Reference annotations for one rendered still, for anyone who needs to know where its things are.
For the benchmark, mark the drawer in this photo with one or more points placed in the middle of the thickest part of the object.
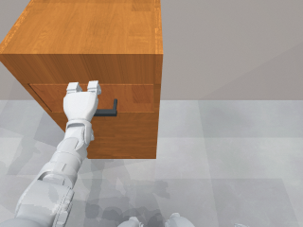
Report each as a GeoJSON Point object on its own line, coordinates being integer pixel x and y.
{"type": "Point", "coordinates": [131, 97]}

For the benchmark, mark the cabinet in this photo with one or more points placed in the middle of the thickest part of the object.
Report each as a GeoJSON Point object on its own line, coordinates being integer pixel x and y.
{"type": "Point", "coordinates": [109, 41]}

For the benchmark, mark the left robot hand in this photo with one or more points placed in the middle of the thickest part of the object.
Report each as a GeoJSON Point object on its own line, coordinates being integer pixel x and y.
{"type": "Point", "coordinates": [81, 105]}

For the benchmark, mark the robot right thigh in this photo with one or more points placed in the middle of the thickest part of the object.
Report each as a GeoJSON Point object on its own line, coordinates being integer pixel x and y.
{"type": "Point", "coordinates": [178, 222]}

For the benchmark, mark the right robot shin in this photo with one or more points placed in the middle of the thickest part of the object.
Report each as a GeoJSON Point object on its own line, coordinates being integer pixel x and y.
{"type": "Point", "coordinates": [175, 215]}

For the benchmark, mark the robot left upper arm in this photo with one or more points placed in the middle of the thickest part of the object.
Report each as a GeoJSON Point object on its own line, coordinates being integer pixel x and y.
{"type": "Point", "coordinates": [46, 204]}

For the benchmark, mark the handle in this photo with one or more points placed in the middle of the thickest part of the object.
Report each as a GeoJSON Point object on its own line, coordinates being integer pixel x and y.
{"type": "Point", "coordinates": [107, 112]}

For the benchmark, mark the left robot forearm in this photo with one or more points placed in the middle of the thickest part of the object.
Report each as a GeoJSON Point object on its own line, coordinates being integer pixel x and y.
{"type": "Point", "coordinates": [66, 161]}

